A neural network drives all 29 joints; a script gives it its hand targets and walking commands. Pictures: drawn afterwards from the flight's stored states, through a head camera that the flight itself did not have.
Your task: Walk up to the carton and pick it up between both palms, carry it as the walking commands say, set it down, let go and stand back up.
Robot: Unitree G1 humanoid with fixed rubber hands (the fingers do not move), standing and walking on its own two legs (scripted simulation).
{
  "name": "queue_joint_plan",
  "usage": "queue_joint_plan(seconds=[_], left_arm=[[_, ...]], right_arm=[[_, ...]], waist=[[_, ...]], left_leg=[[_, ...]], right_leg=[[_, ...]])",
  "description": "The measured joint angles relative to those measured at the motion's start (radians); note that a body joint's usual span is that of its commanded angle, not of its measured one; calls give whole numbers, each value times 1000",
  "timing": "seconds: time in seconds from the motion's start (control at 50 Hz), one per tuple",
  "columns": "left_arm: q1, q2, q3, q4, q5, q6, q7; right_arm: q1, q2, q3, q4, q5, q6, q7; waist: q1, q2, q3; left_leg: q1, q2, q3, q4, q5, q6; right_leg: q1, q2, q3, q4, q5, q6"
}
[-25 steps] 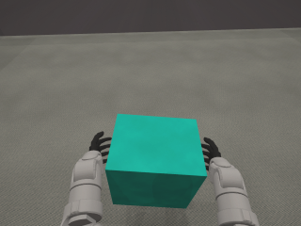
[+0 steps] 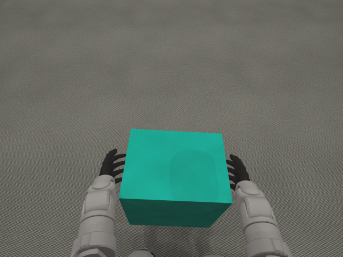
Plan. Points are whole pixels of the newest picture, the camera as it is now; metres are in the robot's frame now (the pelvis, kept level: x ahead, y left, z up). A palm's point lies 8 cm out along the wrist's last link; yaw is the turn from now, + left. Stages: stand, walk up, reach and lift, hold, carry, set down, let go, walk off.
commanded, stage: set down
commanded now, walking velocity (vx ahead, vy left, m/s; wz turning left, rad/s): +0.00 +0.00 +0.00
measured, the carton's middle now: (172, 181) +0.33 +0.01 -0.12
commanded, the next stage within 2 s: none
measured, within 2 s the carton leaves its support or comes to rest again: neither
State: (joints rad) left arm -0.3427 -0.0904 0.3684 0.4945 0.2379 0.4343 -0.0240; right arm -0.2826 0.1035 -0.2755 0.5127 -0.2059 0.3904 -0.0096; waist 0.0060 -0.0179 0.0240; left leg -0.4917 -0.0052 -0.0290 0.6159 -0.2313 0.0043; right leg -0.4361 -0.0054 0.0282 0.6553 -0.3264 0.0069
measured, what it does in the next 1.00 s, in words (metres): lowers itself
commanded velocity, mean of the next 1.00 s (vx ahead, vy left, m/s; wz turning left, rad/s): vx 0.00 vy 0.00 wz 0.00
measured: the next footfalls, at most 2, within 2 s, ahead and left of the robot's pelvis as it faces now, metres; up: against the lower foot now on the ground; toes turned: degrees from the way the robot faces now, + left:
none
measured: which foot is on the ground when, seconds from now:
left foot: down 0.00-1.00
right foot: down 0.00-1.00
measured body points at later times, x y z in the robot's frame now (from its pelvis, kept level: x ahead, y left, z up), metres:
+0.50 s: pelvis +0.00 +0.02 -0.03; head +0.19 +0.04 +0.38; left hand +0.34 +0.19 -0.14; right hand +0.33 -0.15 -0.14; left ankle +0.05 +0.13 -0.72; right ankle +0.00 -0.13 -0.72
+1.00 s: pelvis -0.05 +0.01 -0.12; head +0.19 +0.03 +0.26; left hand +0.38 +0.18 -0.22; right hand +0.37 -0.16 -0.22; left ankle +0.05 +0.13 -0.72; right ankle +0.00 -0.13 -0.72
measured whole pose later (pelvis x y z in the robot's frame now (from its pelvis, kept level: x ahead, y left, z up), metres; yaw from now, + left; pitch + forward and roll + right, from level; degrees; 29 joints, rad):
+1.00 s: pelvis -0.05 +0.01 -0.12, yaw -2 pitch +44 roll -3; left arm -0.70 -0.04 0.40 0.50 0.23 0.32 0.00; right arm -0.64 0.05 -0.40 0.52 -0.17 0.27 0.00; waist 0.01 -0.02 -0.24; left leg -1.64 0.00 -0.04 1.17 -0.30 0.00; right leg -1.57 0.03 0.03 1.19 -0.39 0.03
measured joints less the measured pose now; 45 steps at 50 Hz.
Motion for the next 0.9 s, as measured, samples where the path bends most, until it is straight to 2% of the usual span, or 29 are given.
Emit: queue_joint_plan(seconds=[0.34,0.52,0.66,0.9], left_arm=[[0,0,-13,6,0,-209,-8],[-30,1,-44,7,-1,-267,23],[-129,24,-46,7,-6,-259,36],[-327,48,6,7,-6,-132,32]], right_arm=[[0,0,-9,10,0,-212,-5],[-39,-28,-13,11,6,-263,3],[-137,-42,-37,11,26,-258,2],[-318,-57,-103,12,39,-147,6]], waist=[[0,0,-149],[0,0,-205],[0,0,-218],[0,0,-251]], left_leg=[[-393,2,-4,58,5,0],[-632,1,-9,142,6,0],[-819,7,-12,270,-11,0],[-1066,7,-15,491,-55,0]], right_leg=[[-371,4,0,13,26,17],[-611,9,0,103,23,18],[-802,20,0,240,1,22],[-1052,30,0,472,-52,25]])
